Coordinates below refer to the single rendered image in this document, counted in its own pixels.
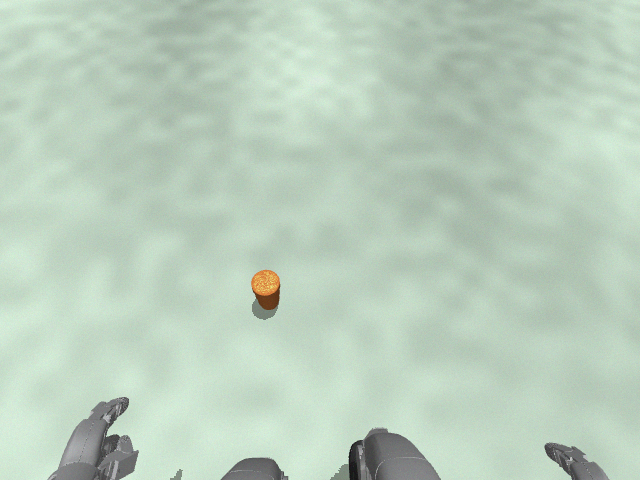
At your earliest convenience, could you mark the left robot arm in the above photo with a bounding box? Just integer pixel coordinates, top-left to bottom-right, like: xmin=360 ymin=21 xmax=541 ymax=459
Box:
xmin=47 ymin=462 xmax=100 ymax=480

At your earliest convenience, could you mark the cup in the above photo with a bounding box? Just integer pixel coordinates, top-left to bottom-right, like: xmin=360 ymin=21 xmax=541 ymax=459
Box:
xmin=251 ymin=270 xmax=280 ymax=310

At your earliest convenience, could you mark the right robot hand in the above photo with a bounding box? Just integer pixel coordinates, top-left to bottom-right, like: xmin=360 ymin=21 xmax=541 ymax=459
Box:
xmin=545 ymin=443 xmax=609 ymax=480

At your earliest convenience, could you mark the left robot hand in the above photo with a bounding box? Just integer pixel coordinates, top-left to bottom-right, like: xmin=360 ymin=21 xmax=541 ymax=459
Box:
xmin=58 ymin=397 xmax=139 ymax=480

